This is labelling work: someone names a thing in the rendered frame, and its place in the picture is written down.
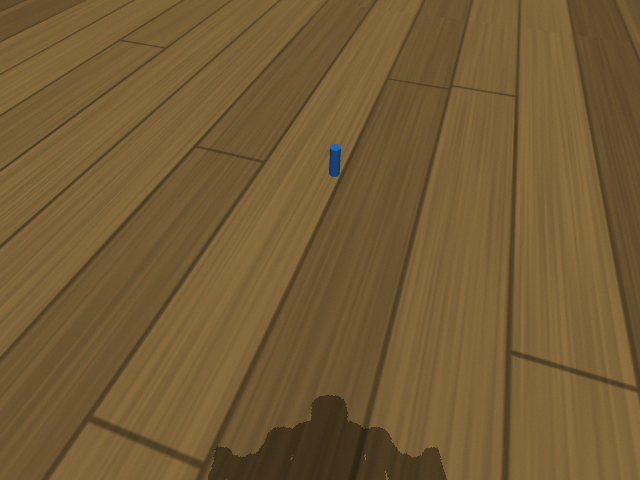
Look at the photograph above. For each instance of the can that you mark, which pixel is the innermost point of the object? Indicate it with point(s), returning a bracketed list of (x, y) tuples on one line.
[(334, 165)]

